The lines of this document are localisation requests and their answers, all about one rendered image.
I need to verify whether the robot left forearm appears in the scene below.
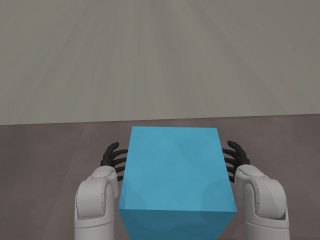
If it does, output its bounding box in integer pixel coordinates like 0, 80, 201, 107
74, 165, 119, 240

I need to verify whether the robot right forearm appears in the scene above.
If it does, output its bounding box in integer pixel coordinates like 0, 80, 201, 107
234, 164, 290, 240

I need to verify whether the left robot hand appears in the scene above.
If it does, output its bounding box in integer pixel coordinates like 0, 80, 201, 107
100, 142, 128, 182

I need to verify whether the carton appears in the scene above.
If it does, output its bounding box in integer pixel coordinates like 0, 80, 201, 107
118, 126, 237, 240

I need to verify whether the right robot hand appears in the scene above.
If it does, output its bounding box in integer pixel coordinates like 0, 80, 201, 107
222, 140, 250, 183

